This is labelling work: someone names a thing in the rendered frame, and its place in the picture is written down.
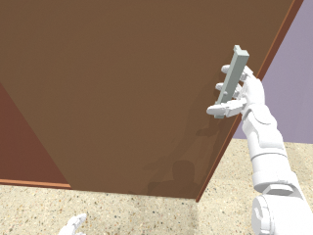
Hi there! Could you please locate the handle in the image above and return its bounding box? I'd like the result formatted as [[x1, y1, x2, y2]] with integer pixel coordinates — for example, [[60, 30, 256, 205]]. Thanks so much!
[[214, 45, 249, 118]]

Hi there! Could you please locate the robot left hand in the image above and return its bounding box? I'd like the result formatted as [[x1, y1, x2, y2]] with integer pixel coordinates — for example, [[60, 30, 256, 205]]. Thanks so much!
[[58, 213, 87, 235]]

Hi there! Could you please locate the wardrobe door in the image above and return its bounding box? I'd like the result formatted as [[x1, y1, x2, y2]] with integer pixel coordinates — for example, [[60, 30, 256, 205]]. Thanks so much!
[[0, 0, 293, 200], [0, 82, 68, 184]]

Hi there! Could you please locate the robot right hand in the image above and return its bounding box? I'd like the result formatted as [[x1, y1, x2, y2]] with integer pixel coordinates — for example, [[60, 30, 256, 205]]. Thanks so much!
[[206, 65, 265, 118]]

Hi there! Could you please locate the right robot upper arm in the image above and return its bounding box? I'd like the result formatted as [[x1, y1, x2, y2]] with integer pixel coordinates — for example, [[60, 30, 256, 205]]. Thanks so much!
[[251, 194, 313, 235]]

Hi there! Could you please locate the robot right forearm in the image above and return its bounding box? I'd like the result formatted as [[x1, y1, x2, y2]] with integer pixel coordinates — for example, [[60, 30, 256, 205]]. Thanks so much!
[[242, 103, 313, 217]]

